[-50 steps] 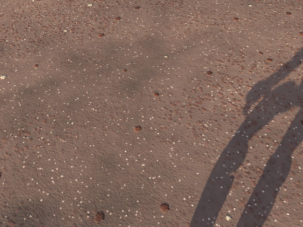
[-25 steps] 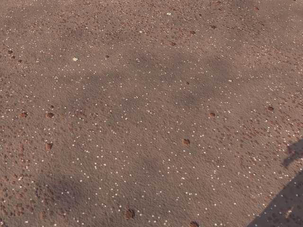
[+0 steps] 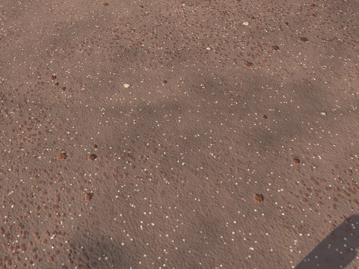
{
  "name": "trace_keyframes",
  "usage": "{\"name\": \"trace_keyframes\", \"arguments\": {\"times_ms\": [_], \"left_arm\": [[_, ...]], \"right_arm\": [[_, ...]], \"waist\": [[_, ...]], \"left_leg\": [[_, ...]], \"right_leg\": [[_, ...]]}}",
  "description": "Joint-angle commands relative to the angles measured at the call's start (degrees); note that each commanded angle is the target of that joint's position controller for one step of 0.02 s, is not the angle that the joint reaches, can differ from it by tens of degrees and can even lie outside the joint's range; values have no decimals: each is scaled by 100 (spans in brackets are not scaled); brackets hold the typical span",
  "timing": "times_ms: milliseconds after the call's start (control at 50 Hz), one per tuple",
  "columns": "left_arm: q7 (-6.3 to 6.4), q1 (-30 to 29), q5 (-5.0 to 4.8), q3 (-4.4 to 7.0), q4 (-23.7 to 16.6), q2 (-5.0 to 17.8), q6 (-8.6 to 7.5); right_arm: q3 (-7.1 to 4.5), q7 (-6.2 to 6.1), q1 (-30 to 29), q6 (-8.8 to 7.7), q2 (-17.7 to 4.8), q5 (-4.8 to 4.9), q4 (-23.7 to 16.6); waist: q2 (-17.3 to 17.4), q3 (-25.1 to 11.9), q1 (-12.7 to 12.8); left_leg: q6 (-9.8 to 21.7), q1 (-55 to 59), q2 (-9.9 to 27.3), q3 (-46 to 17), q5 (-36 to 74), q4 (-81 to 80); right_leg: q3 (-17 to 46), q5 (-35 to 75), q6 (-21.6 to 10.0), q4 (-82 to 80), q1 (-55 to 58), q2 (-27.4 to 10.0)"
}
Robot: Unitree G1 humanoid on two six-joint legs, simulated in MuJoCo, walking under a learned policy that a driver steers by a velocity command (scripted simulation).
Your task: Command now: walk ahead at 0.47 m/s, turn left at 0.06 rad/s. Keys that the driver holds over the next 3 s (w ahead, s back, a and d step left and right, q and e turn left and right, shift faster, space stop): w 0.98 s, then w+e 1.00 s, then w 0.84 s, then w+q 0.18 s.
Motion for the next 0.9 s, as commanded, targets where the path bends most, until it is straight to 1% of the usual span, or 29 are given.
{"name": "trace_keyframes", "arguments": {"times_ms": [20, 80, 120, 140, 160, 180, 200, 220, 240, 260, 280, 300, 320, 380, 440, 540, 640, 680, 700, 720, 740, 760, 780, 800, 820, 840, 860, 880, 900], "left_arm": [[31, 230, 4, 139, -116, 798, -76], [56, 342, 22, 145, 4, 912, -68], [80, 265, 25, 149, 62, 970, -50], [94, 186, 31, 156, 77, 1023, -40], [100, 138, 38, 168, 99, 1077, -14], [100, 74, 18, 160, 100, 1073, 18], [85, 83, -12, 101, -34, 905, 27], [36, 756, -171, -41, -175, 166, 45], [71, 456, -21, 145, -81, 893, 66], [52, -48, -6, 181, -245, 922, 52], [20, -316, 3, 138, -288, 789, 15], [-4, -368, 43, 139, -258, 705, 53], [-40, -259, 130, 126, -217, 640, 131], [-132, -350, 170, 112, -208, 490, 282], [-167, -1138, 172, 117, -448, 529, 340], [-181, -2212, 106, 39, -784, 430, 297], [-153, -2947, 92, -6, -1054, 462, 253], [-139, -2931, 87, 11, -1100, 517, 211], [-115, -2719, 84, 33, -1052, 556, 185], [-70, -2285, 86, 78, -921, 640, 159], [-17, -1461, 103, 146, -649, 746, 116], [49, -417, 206, 248, -338, 985, 58], [107, 372, 357, 431, -235, 1665, 47], [28, 193, 158, 424, -212, 1540, 135], [8, -529, 19, 374, -295, 1346, 160], [-13, -989, 6, 271, -371, 941, 134], [-14, -1164, 23, 200, -340, 694, 95], [5, -1190, 8, 149, -247, 543, 56], [14, -1119, 21, 124, -177, 488, 12]], "right_arm": [[87, 18, -1102, -80, -50, 43, -652], [110, -7, -1388, -87, -105, 78, -749], [83, -62, -1233, -102, -194, 78, -714], [46, -108, -926, -116, -272, 73, -615], [-14, -160, -343, -144, -392, 70, -420], [-87, -220, 567, -196, -524, 34, -106], [-195, -295, 1496, -246, -888, -104, 88], [-312, -305, 1731, -238, -1415, -186, 120], [-294, -255, 1504, -170, -1152, 104, 112], [-204, -248, 856, -172, -840, 159, 70], [-122, -224, 546, -225, -511, 148, 52], [-80, -234, 434, -273, -378, 137, 96], [-43, -255, 430, -310, -268, 159, 184], [-46, -252, 761, -441, -326, 204, 400], [-52, -254, 1076, -454, -380, 219, 567], [-11, -267, 1575, -435, -358, 215, 794], [9, -348, 2055, -393, -385, 139, 1054], [-5, -389, 2012, -373, -448, 109, 1110], [-12, -404, 1897, -370, -490, 102, 1110], [-28, -412, 1812, -364, -552, 92, 1116], [-34, -402, 1723, -342, -583, 102, 1122], [-5, -392, 1640, -345, -520, 152, 1055], [119, -321, 2090, -357, 12, 371, 841], [8, -320, 2137, -354, -268, 296, 940], [-67, -325, 1625, -336, -448, 205, 798], [-43, -292, 1286, -368, -353, 181, 705], [-38, -273, 1179, -345, -219, 174, 705], [-31, -248, 1220, -268, -148, 77, 700], [-9, -206, 1334, -189, -27, 33, 762]], "waist": [[-904, 486, 130], [-922, 556, 136], [-912, 506, -29], [-933, 335, -202], [-915, 6, -461], [-753, -477, -858], [-368, -1103, -1169], [1055, -1814, -757], [379, -1667, -843], [163, -666, -551], [-68, -221, -454], [-54, -6, -283], [30, 63, -124], [-15, 94, -5], [-58, 393, -116], [-74, 519, -371], [-17, 613, -579], [12, 594, -481], [56, 487, -339], [125, 246, -144], [58, -182, 210], [-82, -756, 621], [-1187, -1679, 571], [-1231, -1940, 463], [-791, -896, 172], [-529, -287, 48], [-485, 93, -128], [-600, 238, -302], [-655, 220, -384]], "left_leg": [[-63, -395, -93, 349, 361, -864], [120, 102, -216, 444, 420, -1600], [326, 558, -336, 454, 254, -1872], [439, 1017, -479, 479, 83, -1972], [568, 1701, -647, 507, -22, -2140], [724, 2872, -695, 509, 170, -2469], [976, 4327, 298, -515, -498, -2529], [1670, 5743, 2084, -3397, -1003, -2990], [1738, 5248, 1977, -4140, -1285, -3556], [1557, 4402, 1714, -3076, -1232, -3648], [1430, 3658, 1433, -2415, -602, -3862], [1238, 3208, 1144, -1911, -176, -3989], [1123, 2846, 942, -1544, 183, -4106], [1156, 2681, 800, -1091, 753, -4347], [1150, 2799, 703, -847, 670, -4634], [978, 3183, 533, -440, 1559, -4577], [1012, 4086, 753, -378, 2369, -4289], [993, 4384, 873, -349, 3050, -4000], [929, 4414, 873, -269, 3812, -3698], [853, 4413, 851, -209, 4631, -3185], [763, 4289, 714, -83, 4941, -2254], [660, 3388, 512, 56, 3950, -981], [376, 1374, -238, 420, 1085, 1272], [395, 418, -869, -176, -2127, 2398], [454, -25, -440, -470, -1657, 2544], [463, -4, -210, -436, -1215, 2239], [457, 212, -16, -391, -987, 1847], [393, 508, 102, -381, -858, 1538], [330, 731, 124, -330, -778, 1407]], "right_leg": [[625, 2497, -629, -310, -11, -1250], [580, 2928, -622, -237, 104, -1426], [509, 3793, -561, 68, 275, -1566], [432, 4627, -487, 473, 345, -1576], [352, 5281, -415, 1181, 389, -1530], [162, 5153, -313, 2254, 48, -1340], [19, 3389, -245, 3792, -1065, -1109], [-239, -1169, -10, 5942, -3054, -91], [456, -1490, -120, 6482, -3498, -93], [474, -921, -168, 6416, -3731, -430], [434, -550, -167, 6092, -3580, -620], [406, -397, -140, 5785, -3344, -768], [379, -336, -74, 5560, -3054, -850], [218, -150, 65, 5231, -3032, -898], [81, 483, 213, 4684, -3701, -1041], [-182, 1352, 302, 3305, -3835, -910], [-344, 1252, 97, 2475, -3865, -681], [-376, 859, -69, 2242, -3663, -566], [-439, 616, -175, 2113, -3265, -425], [-508, 379, -286, 2024, -2662, -229], [-580, 451, -427, 1710, -1715, -53], [-139, 579, -649, 1599, -186, -469], [2307, 15, -1316, 1488, 1770, -2242], [4094, -40, -1626, 650, 1873, -2760], [3203, -371, -1445, 522, 990, -2503], [2507, -232, -1297, 268, 142, -2291], [1951, 65, -1066, 41, -478, -1998], [1535, 362, -882, -97, -919, -1746], [1273, 593, -822, -177, -1107, -1625]]}}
